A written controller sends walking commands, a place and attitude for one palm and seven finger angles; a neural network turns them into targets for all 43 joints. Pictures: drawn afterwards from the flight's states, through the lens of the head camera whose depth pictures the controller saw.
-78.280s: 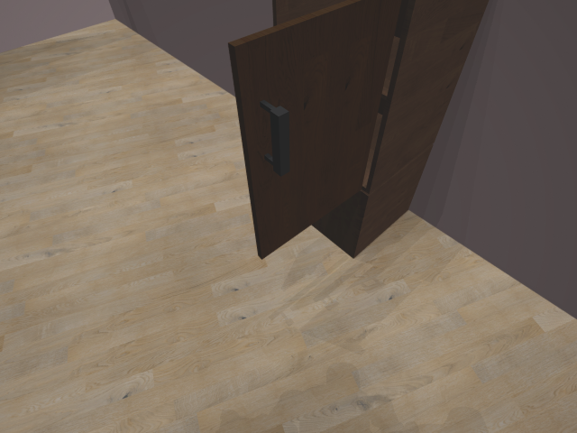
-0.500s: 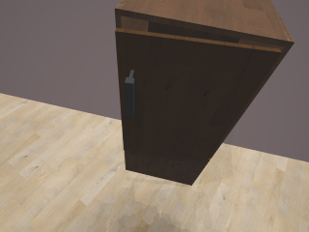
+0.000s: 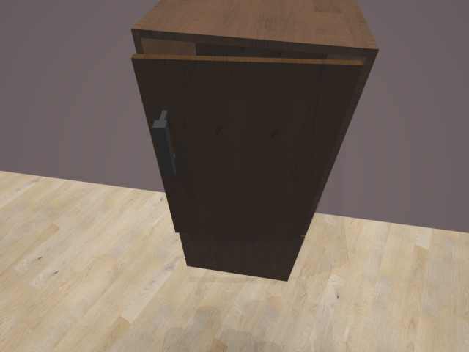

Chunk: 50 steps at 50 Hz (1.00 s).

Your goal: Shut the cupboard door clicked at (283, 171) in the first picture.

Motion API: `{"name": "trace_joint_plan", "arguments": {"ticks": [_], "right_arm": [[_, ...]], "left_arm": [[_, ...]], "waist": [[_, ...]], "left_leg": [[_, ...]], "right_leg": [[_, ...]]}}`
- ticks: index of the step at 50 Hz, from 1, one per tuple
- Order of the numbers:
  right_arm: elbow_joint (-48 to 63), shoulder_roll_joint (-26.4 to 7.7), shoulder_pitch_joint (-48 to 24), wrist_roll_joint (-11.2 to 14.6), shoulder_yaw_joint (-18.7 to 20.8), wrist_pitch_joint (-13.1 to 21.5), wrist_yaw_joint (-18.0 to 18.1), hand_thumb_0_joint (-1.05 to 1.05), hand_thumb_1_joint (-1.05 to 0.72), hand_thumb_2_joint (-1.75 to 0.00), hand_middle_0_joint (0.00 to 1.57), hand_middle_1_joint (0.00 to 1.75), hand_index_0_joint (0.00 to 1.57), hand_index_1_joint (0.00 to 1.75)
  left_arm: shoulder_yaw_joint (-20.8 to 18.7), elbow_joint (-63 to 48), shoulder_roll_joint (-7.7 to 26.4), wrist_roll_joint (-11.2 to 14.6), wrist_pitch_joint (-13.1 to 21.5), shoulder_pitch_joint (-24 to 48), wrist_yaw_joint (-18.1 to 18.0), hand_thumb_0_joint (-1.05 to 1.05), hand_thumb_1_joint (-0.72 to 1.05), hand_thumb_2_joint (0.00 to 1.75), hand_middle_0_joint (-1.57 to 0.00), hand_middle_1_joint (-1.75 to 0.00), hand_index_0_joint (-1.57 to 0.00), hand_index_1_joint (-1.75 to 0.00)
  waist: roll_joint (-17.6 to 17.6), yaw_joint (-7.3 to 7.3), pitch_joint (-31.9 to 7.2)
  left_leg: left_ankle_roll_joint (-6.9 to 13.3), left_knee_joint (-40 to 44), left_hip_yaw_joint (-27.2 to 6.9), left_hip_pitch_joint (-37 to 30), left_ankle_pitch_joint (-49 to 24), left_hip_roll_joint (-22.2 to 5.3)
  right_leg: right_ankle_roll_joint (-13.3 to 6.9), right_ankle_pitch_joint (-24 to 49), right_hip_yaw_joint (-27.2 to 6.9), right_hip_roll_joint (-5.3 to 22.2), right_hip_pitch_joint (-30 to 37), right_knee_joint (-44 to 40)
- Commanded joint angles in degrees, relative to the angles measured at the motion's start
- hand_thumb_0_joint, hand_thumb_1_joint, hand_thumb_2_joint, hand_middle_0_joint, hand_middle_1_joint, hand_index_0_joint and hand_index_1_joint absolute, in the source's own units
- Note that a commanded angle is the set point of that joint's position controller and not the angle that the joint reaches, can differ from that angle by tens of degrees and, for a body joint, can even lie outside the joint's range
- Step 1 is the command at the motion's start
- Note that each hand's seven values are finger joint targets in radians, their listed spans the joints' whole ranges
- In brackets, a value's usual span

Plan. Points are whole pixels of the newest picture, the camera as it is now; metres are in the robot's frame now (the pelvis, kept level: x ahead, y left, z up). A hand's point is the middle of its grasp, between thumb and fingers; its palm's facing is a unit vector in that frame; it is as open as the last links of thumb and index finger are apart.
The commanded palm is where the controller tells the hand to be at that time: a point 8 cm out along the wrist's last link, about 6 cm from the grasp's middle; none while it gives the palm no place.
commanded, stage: come to a stop and stand still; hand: left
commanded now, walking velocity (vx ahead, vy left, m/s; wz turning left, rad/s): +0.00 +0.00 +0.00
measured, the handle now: (167, 144) +0.51 +0.17 +0.06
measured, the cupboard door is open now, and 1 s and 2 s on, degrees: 8 8 8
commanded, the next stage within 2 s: look again from close up in 0.14 s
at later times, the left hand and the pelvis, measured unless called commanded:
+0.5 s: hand out of the picture +0.01 +0.19 -0.18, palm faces +0.03 -0.98 -0.20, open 7.4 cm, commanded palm none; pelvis +0.01 +0.02 -0.01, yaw +0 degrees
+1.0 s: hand (104, 328) +0.18 +0.24 -0.07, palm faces +0.25 -0.95 -0.19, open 7.3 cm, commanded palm +0.12 +0.27 -0.06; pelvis +0.02 +0.03 -0.02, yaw +1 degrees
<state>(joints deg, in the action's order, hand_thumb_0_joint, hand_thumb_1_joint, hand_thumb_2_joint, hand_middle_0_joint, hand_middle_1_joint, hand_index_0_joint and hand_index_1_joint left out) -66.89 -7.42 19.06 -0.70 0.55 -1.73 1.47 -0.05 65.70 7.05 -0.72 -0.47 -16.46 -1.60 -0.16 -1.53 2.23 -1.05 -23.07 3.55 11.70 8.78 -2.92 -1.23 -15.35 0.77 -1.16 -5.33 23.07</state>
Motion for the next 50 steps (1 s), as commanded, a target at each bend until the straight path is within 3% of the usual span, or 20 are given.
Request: {"name": "trace_joint_plan", "arguments": {"ticks": [1,11,12,13,14,15,16,18,21,23,40,42,43,44,45,46,47,48,49,50], "right_arm": [[1.0,-3.8,2.7,-0.2,0.7,0.9,0.4,0.0,-0.9,-0.9,0.2,0.3,0.2,0.3],[0.5,-3.1,3.7,0.1,0.5,1.6,1.1,0.0,-0.9,-0.9,0.2,0.3,0.2,0.3],[5.3,-5.0,-5.2,0.5,0.2,3.5,0.0,0.0,-0.9,-0.9,0.2,0.3,0.2,0.3],[7.2,-2.2,-0.6,0.1,0.3,2.9,-0.3,0.0,-0.9,-0.9,0.2,0.3,0.2,0.3],[6.0,-2.4,1.2,-0.1,0.7,2.6,-0.3,0.0,-0.9,-0.9,0.2,0.3,0.2,0.3],[5.7,-2.7,2.9,-0.1,0.6,2.7,-0.5,0.0,-0.9,-0.9,0.2,0.3,0.2,0.3],[5.8,-2.6,3.6,-0.4,0.4,3.3,-0.5,0.0,-0.9,-0.9,0.2,0.3,0.2,0.3],[6.8,-4.2,3.3,-0.2,0.4,3.6,-0.3,0.0,-0.9,-0.9,0.2,0.3,0.2,0.3],[7.5,-4.9,1.7,-0.2,0.3,3.8,-0.1,0.0,-0.9,-0.9,0.2,0.3,0.2,0.3],[8.0,-6.0,0.9,-0.2,0.3,3.6,-0.1,0.0,-0.9,-0.9,0.2,0.3,0.2,0.3],[8.1,-10.5,-4.3,0.0,0.7,4.0,-0.1,0.0,-0.9,-0.9,0.2,0.3,0.2,0.3],[7.9,-10.9,-4.8,0.1,0.8,4.1,0.0,0.0,-0.9,-0.9,0.2,0.3,0.2,0.3],[11.2,-11.0,-6.4,0.6,0.7,3.8,-0.3,0.0,-0.9,-0.9,0.2,0.3,0.2,0.3],[24.6,-21.7,-0.5,1.9,3.3,14.9,4.3,0.0,-0.9,-0.9,0.2,0.3,0.2,0.3],[25.6,-14.3,-5.4,5.2,-0.9,20.3,6.0,0.0,-0.9,-0.9,0.2,0.3,0.2,0.3],[23.6,-13.5,-5.5,4.0,0.0,21.5,5.7,0.0,-0.9,-0.9,0.2,0.3,0.2,0.3],[22.6,-9.9,-5.6,3.5,0.4,21.5,3.0,0.0,-0.9,-0.9,0.2,0.3,0.2,0.3],[27.3,-13.3,-5.5,3.4,2.6,22.0,1.6,0.0,-0.9,-0.9,0.2,0.3,0.2,0.3],[29.8,-13.3,-7.3,3.0,3.1,22.5,1.4,0.0,-0.9,-0.9,0.2,0.3,0.2,0.3],[30.7,-13.0,-8.6,2.7,2.6,22.9,1.3,0.0,-0.9,-0.9,0.2,0.3,0.2,0.3]], "left_arm": [[-1.0,-1.3,5.6,0.4,0.9,-3.5,-0.5,0.0,0.9,0.9,-0.2,-0.3,-0.2,-0.3],[-1.0,-0.1,3.6,0.4,1.0,-5.5,-0.7,0.0,0.9,0.9,-0.2,-0.3,-0.2,-0.3],[-0.4,-0.1,5.9,-0.8,3.6,-9.3,-2.7,0.0,0.9,0.9,-0.2,-0.3,-0.2,-0.3],[-0.9,-2.9,8.4,-0.6,4.1,-6.8,-2.4,0.0,0.9,0.9,-0.2,-0.3,-0.2,-0.3],[-0.8,-3.8,7.9,-0.3,3.9,-4.5,-1.9,0.0,0.9,0.9,-0.2,-0.3,-0.2,-0.3],[-0.7,-4.1,7.4,-0.3,4.0,-3.7,-1.9,0.0,0.9,0.9,-0.2,-0.3,-0.2,-0.3],[-0.8,-4.6,6.2,-0.2,4.2,-3.8,-1.9,0.0,0.9,0.9,-0.2,-0.3,-0.2,-0.3],[-0.6,-4.9,5.3,-0.2,3.5,-4.3,-1.7,0.0,0.9,0.9,-0.2,-0.3,-0.2,-0.3],[-0.4,-4.9,4.7,-0.3,2.7,-5.1,-1.5,0.0,0.9,0.9,-0.2,-0.3,-0.2,-0.3],[-0.4,-5.2,5.3,-0.3,2.4,-5.1,-1.4,0.0,0.9,0.9,-0.2,-0.3,-0.2,-0.3],[-0.7,-6.7,10.8,-0.2,1.8,-2.1,-0.8,0.0,0.9,0.9,-0.2,-0.3,-0.2,-0.3],[-0.8,-6.6,11.4,-0.3,1.9,-1.8,-0.8,0.0,0.9,0.9,-0.2,-0.3,-0.2,-0.3],[-0.5,-5.8,9.3,-0.9,2.4,-5.0,-2.9,0.0,0.9,0.9,-0.2,-0.3,-0.2,-0.3],[-28.3,-100.1,46.9,5.7,18.1,45.2,-4.4,0.0,0.9,0.9,-0.2,-0.3,-0.2,-0.3],[-3.5,-78.2,14.3,7.3,12.9,0.3,-3.8,0.0,0.9,0.9,-0.22,-0.32,-0.22,-0.32],[-6.8,-78.4,14.1,9.7,9.7,-0.8,-6.4,0.0,0.9,0.9,-0.24,-0.34,-0.24,-0.34],[2.8,-65.3,-2.2,9.2,3.9,-11.8,-5.0,0.0,0.9,0.9,-0.25,-0.36,-0.25,-0.36],[0.9,-76.3,2.6,9.9,6.1,1.2,-4.6,0.0,0.9,0.9,-0.27,-0.38,-0.27,-0.38],[-2.8,-73.3,5.2,9.6,8.2,-1.3,-3.6,0.0,0.9,0.9,-0.29,-0.4,-0.29,-0.4],[-3.8,-66.7,4.9,9.8,10.8,-5.5,-2.0,0.0,0.9,0.9,-0.31,-0.42,-0.31,-0.42]], "waist": [[-1.8,0.56,5.7],[0.1,1.08,4.1],[0.4,4.25,3.7],[-0.3,-0.39,0.0],[2.4,-0.84,0.0],[1.3,-1.63,-1.7],[3.6,-1.04,-1.8],[0.7,-0.34,-1.0],[1.8,0.93,2.5],[-1.4,1.25,3.5],[0.5,1.86,-2.1],[0.4,1.94,-2.4],[-0.9,2.12,0.7],[3.7,-6.47,-21.4],[25.2,0.12,-27.9],[19.4,1.92,-27.0],[13.3,-0.83,-16.5],[8.9,-0.97,-9.6],[5.9,-0.79,-5.0],[-0.7,-0.46,0.8]], "left_leg": [[1.2,2.5,-3.3,-2.6,2.1,-2.2],[1.5,3.0,-3.9,-2.7,-1.7,-3.1],[-0.1,-11.4,-1.8,3.0,-2.9,-2.7],[0.8,-10.9,-2.9,3.7,8.9,-0.6],[1.0,-9.3,-2.4,2.1,8.5,-0.8],[0.9,-7.8,-2.7,1.2,5.1,-1.0],[1.4,-6.9,-4.0,0.1,-0.1,-1.2],[2.2,-5.4,-5.2,2.0,-0.9,-2.4],[3.3,-2.7,-6.8,4.4,-0.1,-3.0],[3.4,-1.4,-7.2,4.6,1.7,-2.8],[3.8,-0.5,-5.7,-2.3,-7.4,-3.3],[3.9,-0.9,-5.4,-2.8,-9.4,-3.3],[2.4,-10.9,-4.6,-0.4,-17.5,-4.8],[2.7,-13.2,-7.3,-21.4,-23.5,-1.2],[1.4,-9.1,-10.0,-27.1,-30.0,-3.0],[-1.6,-6.1,-9.4,-21.0,-33.3,-2.6],[-0.7,-0.9,-9.2,-11.5,-24.3,-2.5],[-0.1,-3.6,-8.7,-2.0,-10.0,-1.8],[0.1,-6.4,-7.8,5.8,2.1,0.1],[0.3,-8.6,-7.3,12.9,10.5,2.0]], "right_leg": [[-1.3,-5.2,-7.0,7.0,-10.9,-10.0],[-1.3,3.3,-5.3,6.3,-7.2,-7.5],[1.0,31.9,-9.5,10.7,-7.4,-6.2],[-1.3,26.7,-10.2,12.7,-5.9,-4.4],[-2.8,15.6,-9.1,11.7,-7.9,-4.4],[-3.3,8.1,-7.8,9.5,-8.7,-3.6],[-3.0,10.2,-6.3,7.7,-8.8,-1.2],[-2.1,4.1,-5.0,5.7,-8.9,0.1],[-1.5,0.6,-4.1,4.7,-9.6,0.9],[-1.3,-1.2,-4.4,4.6,-10.3,1.1],[-0.1,7.2,-4.6,6.0,-7.0,1.2],[-0.1,9.7,-4.8,6.3,-6.3,1.1],[0.8,20.5,-7.0,8.3,-9.0,-0.6],[0.4,24.8,2.7,2.3,-11.6,15.8],[1.1,3.7,4.7,0.5,-19.3,24.8],[0.5,-2.0,4.3,0.5,-16.3,24.5],[1.2,-5.3,3.8,1.1,-22.4,20.5],[0.5,-2.4,3.3,1.9,-20.3,16.9],[0.1,-2.4,4.2,1.9,-21.3,13.3],[0.2,-5.7,4.5,1.9,-24.2,10.8]]}}
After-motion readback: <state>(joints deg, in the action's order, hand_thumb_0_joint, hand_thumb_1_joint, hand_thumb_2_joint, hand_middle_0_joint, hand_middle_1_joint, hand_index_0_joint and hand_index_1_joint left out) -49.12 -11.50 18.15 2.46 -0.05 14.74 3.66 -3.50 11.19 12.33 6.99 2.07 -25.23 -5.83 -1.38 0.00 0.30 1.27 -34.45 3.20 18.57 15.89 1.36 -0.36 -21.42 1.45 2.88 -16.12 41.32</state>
